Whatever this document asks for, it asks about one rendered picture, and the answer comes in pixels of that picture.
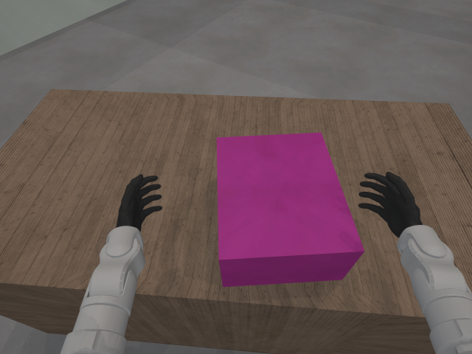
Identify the pedestal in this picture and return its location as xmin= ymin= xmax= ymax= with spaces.
xmin=0 ymin=89 xmax=472 ymax=354

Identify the robot left hand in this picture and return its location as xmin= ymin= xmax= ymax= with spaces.
xmin=116 ymin=174 xmax=162 ymax=231

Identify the robot right hand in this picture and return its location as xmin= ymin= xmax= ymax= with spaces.
xmin=358 ymin=172 xmax=423 ymax=237

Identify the robot left forearm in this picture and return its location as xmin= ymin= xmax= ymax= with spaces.
xmin=60 ymin=226 xmax=145 ymax=354

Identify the robot right forearm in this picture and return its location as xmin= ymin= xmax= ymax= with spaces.
xmin=397 ymin=225 xmax=472 ymax=354

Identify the carton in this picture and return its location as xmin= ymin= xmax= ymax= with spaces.
xmin=217 ymin=133 xmax=364 ymax=287

